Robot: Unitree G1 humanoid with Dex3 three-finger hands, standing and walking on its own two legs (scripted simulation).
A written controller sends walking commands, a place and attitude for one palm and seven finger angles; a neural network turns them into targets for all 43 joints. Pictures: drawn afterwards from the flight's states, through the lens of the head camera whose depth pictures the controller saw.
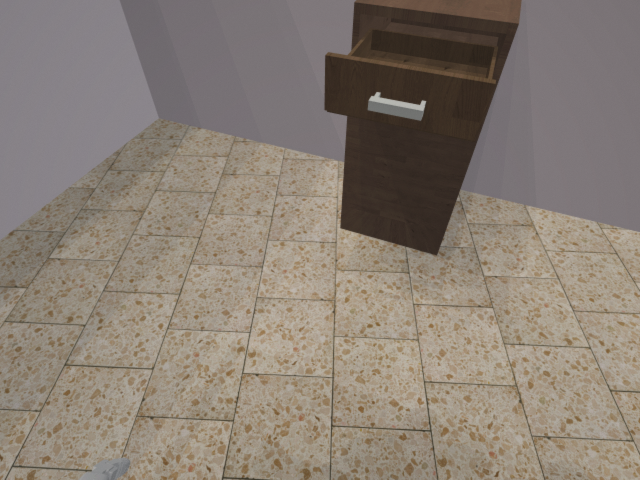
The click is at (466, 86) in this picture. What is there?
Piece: drawer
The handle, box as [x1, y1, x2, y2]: [368, 92, 425, 120]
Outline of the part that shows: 368,101 369,110 419,120 422,116 425,101 422,100 421,103 417,105 380,98 379,92 376,92 374,96 371,96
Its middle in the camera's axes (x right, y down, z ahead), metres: +0.18 -0.31 +0.89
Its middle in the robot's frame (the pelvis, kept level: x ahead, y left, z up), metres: +0.89 -0.13 +0.03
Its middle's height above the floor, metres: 0.80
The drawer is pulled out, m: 0.29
